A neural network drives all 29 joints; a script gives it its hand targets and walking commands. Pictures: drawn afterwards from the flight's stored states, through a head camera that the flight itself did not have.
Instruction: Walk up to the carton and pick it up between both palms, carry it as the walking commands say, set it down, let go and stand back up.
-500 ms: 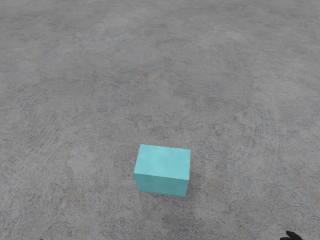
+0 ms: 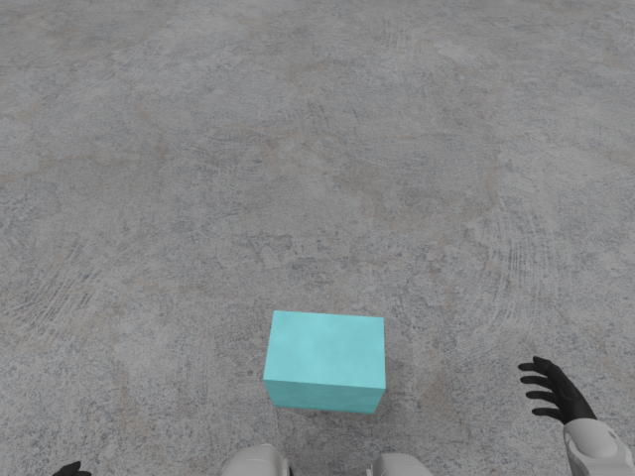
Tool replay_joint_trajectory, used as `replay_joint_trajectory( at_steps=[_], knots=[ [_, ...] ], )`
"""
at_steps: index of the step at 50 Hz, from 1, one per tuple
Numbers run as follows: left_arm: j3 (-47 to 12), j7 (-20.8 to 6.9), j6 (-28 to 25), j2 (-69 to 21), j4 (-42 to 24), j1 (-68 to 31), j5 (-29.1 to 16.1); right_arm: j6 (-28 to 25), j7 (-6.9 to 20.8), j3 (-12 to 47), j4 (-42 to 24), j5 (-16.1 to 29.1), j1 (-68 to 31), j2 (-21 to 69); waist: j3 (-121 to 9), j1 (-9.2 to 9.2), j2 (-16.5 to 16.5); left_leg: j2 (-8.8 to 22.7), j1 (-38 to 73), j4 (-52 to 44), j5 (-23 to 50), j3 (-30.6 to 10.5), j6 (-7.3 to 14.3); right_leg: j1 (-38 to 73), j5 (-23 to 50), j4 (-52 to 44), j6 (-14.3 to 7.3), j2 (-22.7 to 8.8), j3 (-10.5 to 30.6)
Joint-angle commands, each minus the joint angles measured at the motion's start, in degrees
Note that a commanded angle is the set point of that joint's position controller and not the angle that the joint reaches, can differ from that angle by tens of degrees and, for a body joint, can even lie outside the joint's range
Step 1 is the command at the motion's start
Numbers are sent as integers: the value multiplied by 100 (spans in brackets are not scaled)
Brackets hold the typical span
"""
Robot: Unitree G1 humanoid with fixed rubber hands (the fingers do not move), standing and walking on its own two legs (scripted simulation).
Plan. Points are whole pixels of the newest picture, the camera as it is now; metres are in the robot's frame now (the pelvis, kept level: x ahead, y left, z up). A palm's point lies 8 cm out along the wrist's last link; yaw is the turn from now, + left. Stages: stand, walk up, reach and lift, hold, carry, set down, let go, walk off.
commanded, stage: walk up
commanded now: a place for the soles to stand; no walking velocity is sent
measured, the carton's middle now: (325, 364) +0.44 +0.01 -0.62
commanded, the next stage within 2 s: none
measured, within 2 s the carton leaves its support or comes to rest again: neither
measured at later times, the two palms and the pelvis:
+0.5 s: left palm (90, 382) +0.22 +0.32 -0.05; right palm out of the picture +0.11 -0.34 -0.08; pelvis +0.04 +0.00 +0.01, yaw -6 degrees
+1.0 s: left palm (60, 453) +0.14 +0.34 -0.07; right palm out of the picture +0.07 -0.33 -0.08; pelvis +0.01 +0.01 +0.02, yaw -7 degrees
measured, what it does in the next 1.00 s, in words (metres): steps on the spot: right foot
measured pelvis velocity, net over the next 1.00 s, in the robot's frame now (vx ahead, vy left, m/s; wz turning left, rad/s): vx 0.01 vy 0.01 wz -0.12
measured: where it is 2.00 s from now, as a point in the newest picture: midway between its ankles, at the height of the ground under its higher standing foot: outside the picture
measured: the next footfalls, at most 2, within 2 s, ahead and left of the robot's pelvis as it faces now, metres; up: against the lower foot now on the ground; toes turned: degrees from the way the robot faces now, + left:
right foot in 0.10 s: +0.07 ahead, -0.12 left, +0.00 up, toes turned -5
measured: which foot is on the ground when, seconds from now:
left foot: down 0.00-1.00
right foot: up 0.00-0.08, down 0.10-1.00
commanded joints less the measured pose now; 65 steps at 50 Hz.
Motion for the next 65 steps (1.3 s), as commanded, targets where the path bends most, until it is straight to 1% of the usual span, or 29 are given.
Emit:
replay_joint_trajectory(
  at_steps=[1,2,3,4,5,6,7,8,9,10,11,12,15,18,30,35,41,44,52,55,58,59,60,61,65],
  knots=[
    [227,-19,-23,869,-80,380,-18,-6,-39,-224,-173,18,18,-1095,-584,-223,969,1391,297,-1372,1432,-1180,1075,-65,250,-1208,34,-239,-87],
    [230,-28,-45,838,39,378,0,-24,3,-186,-124,25,-43,-1076,-666,-138,939,1365,186,-1185,1837,-1079,969,286,821,-1781,18,-178,-240],
    [243,-29,-82,865,108,291,26,-51,45,-131,-90,53,-118,-1022,-767,-75,869,1324,-40,-1002,1889,-963,823,758,1549,-2340,-40,-144,-260],
    [256,-40,-122,962,103,80,57,-83,91,-81,-42,110,-165,-1002,-834,-25,660,1187,-239,-914,1259,-861,536,1103,2467,-2999,-92,-207,-34],
    [309,-51,-148,1182,54,-184,88,-131,133,10,0,181,-150,-823,-925,-60,182,909,-299,-702,660,-706,168,1094,2694,-3385,-200,-678,673],
    [366,-82,-213,1531,-96,-676,48,-82,132,-17,160,228,120,-842,-895,-309,-181,231,404,-363,-320,-392,-103,-82,2427,-3702,-610,-1430,1782],
    [373,-104,-229,1560,3,-820,-14,-15,87,-87,322,206,85,-1073,-663,-249,-307,237,999,-380,-500,-651,2,-784,2155,-3549,-817,-1387,1608],
    [322,-119,-248,1430,50,-912,-21,-18,85,-103,365,178,110,-1132,-657,-297,-355,430,1148,-673,-21,-754,100,-826,2288,-3369,-608,-1111,1286],
    [271,-132,-248,1301,93,-976,-32,-71,91,-129,446,171,138,-1222,-776,-282,-288,657,1168,-875,641,-768,160,-556,2666,-3165,-371,-824,914],
    [236,-138,-239,1205,158,-985,-57,-136,92,-149,528,155,114,-1320,-945,-217,-208,850,1120,-969,1215,-786,227,-170,3095,-2925,-234,-615,608],
    [199,-142,-220,1114,256,-927,-74,-184,89,-137,615,143,88,-1324,-1163,-151,-133,970,1051,-1033,1560,-797,307,225,3424,-2722,-151,-482,390],
    [189,-139,-200,1078,341,-901,-76,-201,82,-119,700,154,66,-1277,-1296,-121,-93,999,1005,-1036,1669,-712,354,487,3582,-2661,-132,-456,304],
    [195,-133,-160,1139,515,-1118,-85,-163,79,-82,947,183,25,-1177,-1250,-167,-45,827,1070,-1013,1528,-451,263,508,3903,-2815,-225,-566,447],
    [177,-129,-136,1187,715,-1312,-78,-103,86,-95,1146,188,3,-1211,-1172,-215,-47,800,1221,-1065,1405,-414,245,316,3894,-2913,-247,-567,521],
    [137,-119,-127,1223,1285,-1646,-21,-41,105,-173,1682,161,-156,-1166,-1019,-301,-155,727,1468,-1271,542,-356,228,-201,3041,-3496,-288,-546,812],
    [150,-122,-127,1165,1394,-1612,-6,-49,107,-211,1780,150,-176,-1138,-938,-291,-91,771,1415,-1458,53,-400,262,-318,2592,-3611,-274,-454,789],
    [178,-135,-112,1094,1460,-1479,6,-56,105,-256,1813,149,-218,-1132,-819,-264,58,884,1224,-1719,-596,-439,334,-344,2132,-3551,-234,-275,652],
    [196,-137,-107,1095,1463,-1406,15,-50,106,-275,1796,149,-230,-1125,-763,-261,67,889,1152,-1741,-817,-432,337,-388,1965,-3559,-243,-241,678],
    [219,-133,-132,1133,1373,-1327,39,-61,118,-299,1719,134,-94,-1090,-741,-292,-118,789,1261,-1547,-859,-491,258,-704,1673,-3809,-294,-302,988],
    [211,-135,-135,1103,1334,-1280,33,-78,119,-306,1686,129,-58,-1105,-765,-280,-68,850,1245,-1617,-872,-527,282,-673,1759,-3713,-264,-249,917],
    [203,-136,-128,1074,1308,-1203,21,-85,120,-315,1649,126,-68,-1132,-784,-254,54,943,1157,-1720,-895,-523,341,-542,1920,-3492,-222,-162,772],
    [169,-129,-123,939,1287,-1040,87,-113,136,-325,1522,72,-56,-1085,-1053,-237,166,984,1147,-1856,-1583,-506,297,-268,1239,-3575,-243,-142,778],
    [186,-124,-120,968,1277,-1077,102,-107,143,-326,1482,56,-121,-1068,-851,-227,122,943,1035,-1870,-1771,-500,248,-372,1077,-3645,-264,-132,794],
    [194,-121,-121,1001,1253,-1100,105,-102,145,-330,1440,50,-122,-1071,-717,-234,55,910,1002,-1823,-1745,-487,216,-457,1052,-3710,-289,-149,858],
    [189,-107,-175,1057,1178,-1141,123,-131,155,-330,1355,45,30,-1057,-602,-293,-124,814,1209,-1598,-1170,-471,153,-687,1345,-3864,-339,-276,1132]
  ],
)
